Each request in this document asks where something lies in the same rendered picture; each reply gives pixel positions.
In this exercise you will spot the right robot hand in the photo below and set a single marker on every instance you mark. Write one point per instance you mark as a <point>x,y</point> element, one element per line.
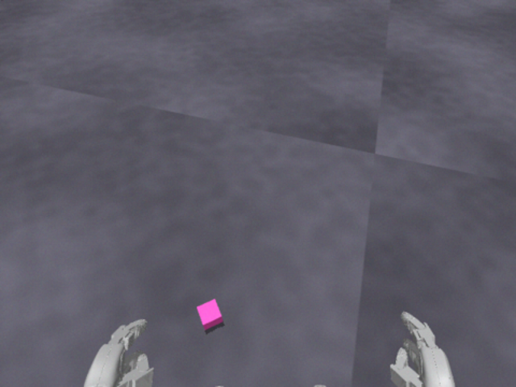
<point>430,362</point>

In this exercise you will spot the small box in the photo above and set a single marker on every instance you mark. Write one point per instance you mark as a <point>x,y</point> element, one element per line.
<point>210,314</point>

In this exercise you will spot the left robot hand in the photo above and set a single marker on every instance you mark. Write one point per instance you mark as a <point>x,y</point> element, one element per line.
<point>110,368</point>

